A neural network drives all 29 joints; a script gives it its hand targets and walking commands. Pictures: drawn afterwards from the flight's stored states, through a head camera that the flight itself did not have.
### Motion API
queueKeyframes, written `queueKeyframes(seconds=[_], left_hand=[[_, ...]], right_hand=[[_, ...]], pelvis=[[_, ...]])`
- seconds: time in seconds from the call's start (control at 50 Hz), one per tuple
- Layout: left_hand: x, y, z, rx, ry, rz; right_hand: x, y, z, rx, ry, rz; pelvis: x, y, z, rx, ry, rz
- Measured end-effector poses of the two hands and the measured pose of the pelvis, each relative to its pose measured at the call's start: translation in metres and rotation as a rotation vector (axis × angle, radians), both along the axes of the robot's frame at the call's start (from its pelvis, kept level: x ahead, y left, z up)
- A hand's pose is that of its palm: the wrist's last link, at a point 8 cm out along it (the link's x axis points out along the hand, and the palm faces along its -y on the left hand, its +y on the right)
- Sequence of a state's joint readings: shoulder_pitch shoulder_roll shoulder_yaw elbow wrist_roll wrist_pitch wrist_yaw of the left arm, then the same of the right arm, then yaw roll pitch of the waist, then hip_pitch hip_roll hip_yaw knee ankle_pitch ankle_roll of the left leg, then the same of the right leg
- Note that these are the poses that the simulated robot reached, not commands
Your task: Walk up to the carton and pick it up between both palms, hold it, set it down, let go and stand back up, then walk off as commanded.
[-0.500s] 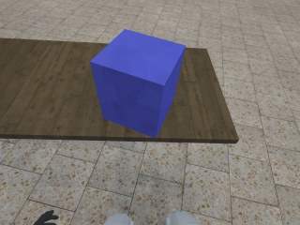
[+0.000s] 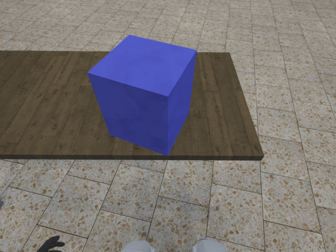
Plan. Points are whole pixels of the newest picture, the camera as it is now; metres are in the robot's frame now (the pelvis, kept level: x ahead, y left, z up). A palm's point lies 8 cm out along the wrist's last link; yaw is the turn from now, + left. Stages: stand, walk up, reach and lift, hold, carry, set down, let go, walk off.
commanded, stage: walk up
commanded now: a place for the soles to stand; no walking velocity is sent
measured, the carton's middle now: (148, 96) +0.52 +0.09 +0.05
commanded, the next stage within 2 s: none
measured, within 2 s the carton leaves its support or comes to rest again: neither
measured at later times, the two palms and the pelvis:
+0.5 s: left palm out of the picture +0.12 +0.31 -0.09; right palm out of the picture +0.09 -0.32 -0.08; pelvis +0.01 -0.01 +0.00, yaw +0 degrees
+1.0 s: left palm out of the picture +0.10 +0.41 -0.11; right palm out of the picture +0.14 -0.23 -0.08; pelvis +0.05 +0.09 -0.01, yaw +6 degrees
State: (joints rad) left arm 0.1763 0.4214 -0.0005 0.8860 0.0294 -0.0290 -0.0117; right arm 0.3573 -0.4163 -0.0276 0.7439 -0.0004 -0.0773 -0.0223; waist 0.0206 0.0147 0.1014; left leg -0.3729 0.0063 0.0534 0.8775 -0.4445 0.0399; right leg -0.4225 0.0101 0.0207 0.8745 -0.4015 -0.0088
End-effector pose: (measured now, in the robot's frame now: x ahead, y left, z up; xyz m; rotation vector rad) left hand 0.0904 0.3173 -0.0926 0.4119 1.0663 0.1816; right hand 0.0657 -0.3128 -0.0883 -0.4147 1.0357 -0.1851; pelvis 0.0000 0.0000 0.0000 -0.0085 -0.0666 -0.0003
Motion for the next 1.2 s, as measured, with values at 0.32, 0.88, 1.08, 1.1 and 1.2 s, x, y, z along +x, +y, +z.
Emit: queueKeyframes(seconds=[0.32, 0.88, 1.08, 1.1, 1.2], left_hand=[[0.016, -0.008, -0.001, -0.009, -0.011, -0.004], [-0.011, 0.092, -0.009, 0.049, 0.060, 0.101], [0.025, 0.092, -0.030, -0.011, 0.024, 0.119], [0.028, 0.091, -0.031, -0.014, 0.025, 0.119], [0.043, 0.081, -0.030, -0.008, 0.028, 0.111]], right_hand=[[0.014, -0.007, 0.004, -0.008, -0.016, 0.008], [0.051, 0.072, -0.003, -0.005, 0.057, 0.020], [0.088, 0.074, 0.014, -0.106, 0.037, 0.061], [0.090, 0.073, 0.014, -0.110, 0.038, 0.061], [0.098, 0.063, 0.009, -0.109, 0.053, 0.058]], pelvis=[[0.006, -0.006, 0.001, 0.006, 0.009, 0.001], [0.033, 0.081, -0.005, -0.028, 0.043, 0.079], [0.055, 0.089, -0.009, 0.016, 0.058, 0.118], [0.057, 0.088, -0.009, 0.019, 0.060, 0.119], [0.068, 0.078, -0.010, 0.030, 0.074, 0.114]])
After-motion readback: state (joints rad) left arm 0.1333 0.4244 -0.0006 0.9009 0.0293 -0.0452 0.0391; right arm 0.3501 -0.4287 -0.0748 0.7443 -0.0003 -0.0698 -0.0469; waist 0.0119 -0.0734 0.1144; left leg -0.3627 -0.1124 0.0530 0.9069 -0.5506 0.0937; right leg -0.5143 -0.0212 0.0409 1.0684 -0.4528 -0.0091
